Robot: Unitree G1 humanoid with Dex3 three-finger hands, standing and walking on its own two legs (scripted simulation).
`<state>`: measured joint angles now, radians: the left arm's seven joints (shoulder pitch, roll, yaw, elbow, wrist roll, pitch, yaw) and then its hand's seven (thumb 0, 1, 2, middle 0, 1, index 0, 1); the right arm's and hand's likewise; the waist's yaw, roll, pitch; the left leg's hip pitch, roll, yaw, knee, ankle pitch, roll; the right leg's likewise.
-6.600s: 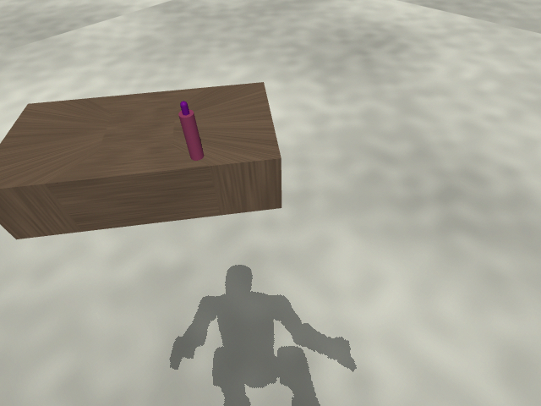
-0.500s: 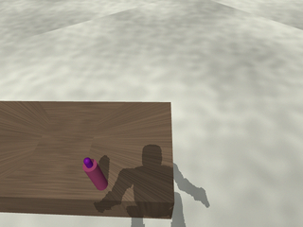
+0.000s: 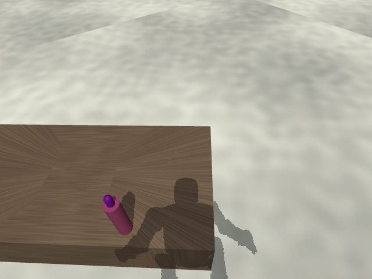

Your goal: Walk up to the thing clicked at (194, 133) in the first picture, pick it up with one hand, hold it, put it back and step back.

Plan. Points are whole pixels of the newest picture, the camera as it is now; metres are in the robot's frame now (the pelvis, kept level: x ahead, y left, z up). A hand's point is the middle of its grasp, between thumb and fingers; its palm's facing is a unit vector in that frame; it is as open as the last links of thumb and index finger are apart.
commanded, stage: stand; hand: left
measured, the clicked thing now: (117, 214) +0.40 +0.30 -0.32
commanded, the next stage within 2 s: go down in 0.40 s
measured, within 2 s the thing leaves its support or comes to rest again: neither
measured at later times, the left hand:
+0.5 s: hand out of the picture +0.07 +0.26 -0.16, palm faces -0.03 -0.94 -0.35, open 7.4 cm
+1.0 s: hand out of the picture +0.15 +0.28 -0.15, palm faces +0.06 -0.94 -0.34, open 16.3 cm
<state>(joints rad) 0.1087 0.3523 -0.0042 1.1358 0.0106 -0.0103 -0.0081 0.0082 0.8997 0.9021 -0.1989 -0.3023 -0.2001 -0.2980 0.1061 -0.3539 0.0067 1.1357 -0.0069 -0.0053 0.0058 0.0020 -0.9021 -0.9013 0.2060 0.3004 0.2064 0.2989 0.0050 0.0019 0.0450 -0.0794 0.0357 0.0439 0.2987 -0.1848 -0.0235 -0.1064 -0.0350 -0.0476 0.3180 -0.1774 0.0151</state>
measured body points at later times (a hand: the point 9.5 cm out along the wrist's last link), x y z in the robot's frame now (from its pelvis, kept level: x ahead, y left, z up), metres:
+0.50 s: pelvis +0.00 +0.00 +0.00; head +0.01 +0.00 +0.45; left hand +0.08 +0.30 -0.13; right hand +0.08 -0.30 -0.13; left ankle -0.01 +0.13 -0.75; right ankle +0.00 -0.13 -0.75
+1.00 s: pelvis +0.00 +0.02 -0.02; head +0.04 +0.02 +0.43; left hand +0.15 +0.33 -0.12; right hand +0.12 -0.25 -0.13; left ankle -0.01 +0.13 -0.75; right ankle +0.00 -0.13 -0.75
